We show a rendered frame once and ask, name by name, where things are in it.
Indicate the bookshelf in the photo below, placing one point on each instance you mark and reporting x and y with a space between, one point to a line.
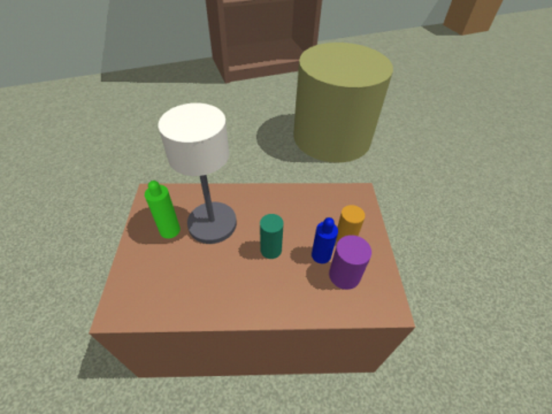
258 38

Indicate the desk lamp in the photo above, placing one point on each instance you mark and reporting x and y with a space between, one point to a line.
195 139

